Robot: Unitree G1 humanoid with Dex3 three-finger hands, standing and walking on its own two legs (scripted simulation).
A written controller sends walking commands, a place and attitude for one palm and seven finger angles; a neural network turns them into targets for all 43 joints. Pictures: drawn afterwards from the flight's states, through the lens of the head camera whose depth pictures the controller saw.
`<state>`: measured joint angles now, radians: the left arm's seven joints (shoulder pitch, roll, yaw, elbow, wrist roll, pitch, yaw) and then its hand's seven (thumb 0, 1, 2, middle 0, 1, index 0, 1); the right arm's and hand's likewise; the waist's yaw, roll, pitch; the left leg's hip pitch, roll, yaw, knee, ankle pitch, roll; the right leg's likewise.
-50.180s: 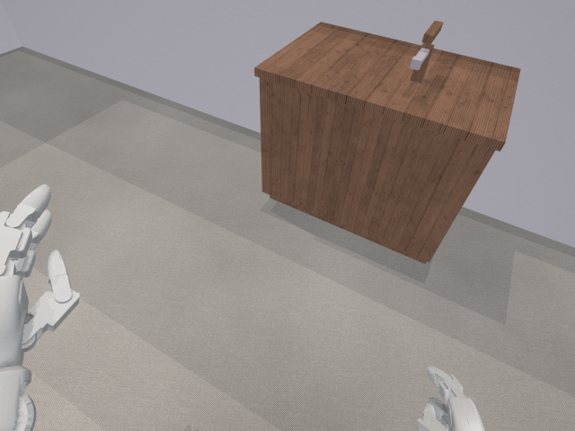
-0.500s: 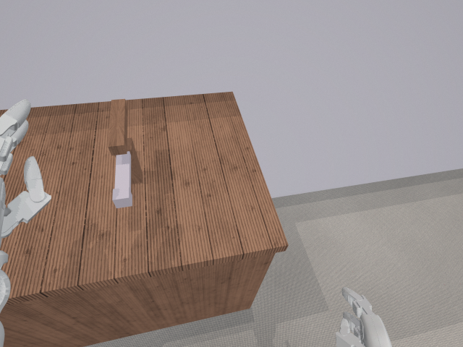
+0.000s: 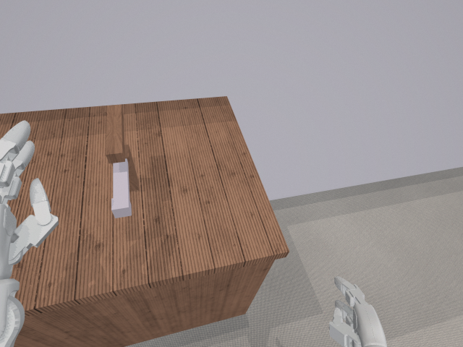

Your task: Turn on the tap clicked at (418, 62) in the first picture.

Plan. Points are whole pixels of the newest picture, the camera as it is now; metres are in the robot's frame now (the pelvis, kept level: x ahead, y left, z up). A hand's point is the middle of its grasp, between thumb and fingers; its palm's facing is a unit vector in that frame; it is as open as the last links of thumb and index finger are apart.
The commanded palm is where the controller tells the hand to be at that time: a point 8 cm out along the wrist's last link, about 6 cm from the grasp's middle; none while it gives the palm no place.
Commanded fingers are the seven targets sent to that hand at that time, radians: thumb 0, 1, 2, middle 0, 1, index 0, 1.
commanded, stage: come to a stop and stand still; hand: left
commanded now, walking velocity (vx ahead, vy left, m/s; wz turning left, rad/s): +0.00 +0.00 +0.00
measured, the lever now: (121, 207) +0.32 +0.23 +0.03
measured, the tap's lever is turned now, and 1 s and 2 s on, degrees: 0 0 0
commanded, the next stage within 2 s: look again from close up in 0.12 s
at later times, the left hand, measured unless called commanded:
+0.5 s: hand (38, 231) +0.21 +0.26 +0.16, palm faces +0.38 -0.86 -0.35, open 7.4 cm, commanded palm +0.15 +0.29 +0.17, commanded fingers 0.00 0.90 0.90 -0.20 -0.30 -0.20 -0.30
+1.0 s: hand (80, 228) +0.21 +0.22 +0.16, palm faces +0.35 -0.86 -0.37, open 7.4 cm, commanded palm +0.15 +0.25 +0.17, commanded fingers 0.00 0.90 0.90 -0.20 -0.30 -0.20 -0.30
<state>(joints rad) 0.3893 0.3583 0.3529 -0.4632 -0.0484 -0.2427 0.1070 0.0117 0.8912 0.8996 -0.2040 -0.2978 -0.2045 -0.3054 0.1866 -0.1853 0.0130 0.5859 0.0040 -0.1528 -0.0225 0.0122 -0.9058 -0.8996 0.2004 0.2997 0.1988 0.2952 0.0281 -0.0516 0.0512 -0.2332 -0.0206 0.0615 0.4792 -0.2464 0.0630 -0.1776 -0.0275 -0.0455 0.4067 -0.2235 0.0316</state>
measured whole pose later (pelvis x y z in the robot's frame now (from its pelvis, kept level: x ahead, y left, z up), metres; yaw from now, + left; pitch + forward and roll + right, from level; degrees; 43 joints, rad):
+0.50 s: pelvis -0.01 +0.01 +0.00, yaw +0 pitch -1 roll -2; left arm 0.41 0.36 0.35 -0.46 -0.04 -0.22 0.10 0.01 0.89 0.90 -0.20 -0.30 -0.20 -0.31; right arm 0.21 -0.18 0.02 0.58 0.00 -0.12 -0.03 0.01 -0.91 -0.90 0.20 0.30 0.20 0.30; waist 0.02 -0.04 0.06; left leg -0.23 -0.04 0.06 0.46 -0.22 0.08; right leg -0.17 -0.04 -0.04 0.38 -0.19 0.04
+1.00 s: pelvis -0.01 -0.03 +0.00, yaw +0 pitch +0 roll -1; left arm 0.41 0.37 0.37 -0.49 -0.06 -0.20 0.09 0.01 0.89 0.90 -0.20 -0.30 -0.20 -0.31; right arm 0.20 -0.17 0.00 0.55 0.01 -0.10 -0.02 0.01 -0.91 -0.90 0.20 0.30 0.20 0.30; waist 0.02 -0.03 0.07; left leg -0.25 0.02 0.05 0.47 -0.22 0.02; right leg -0.20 0.01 -0.05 0.41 -0.21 -0.01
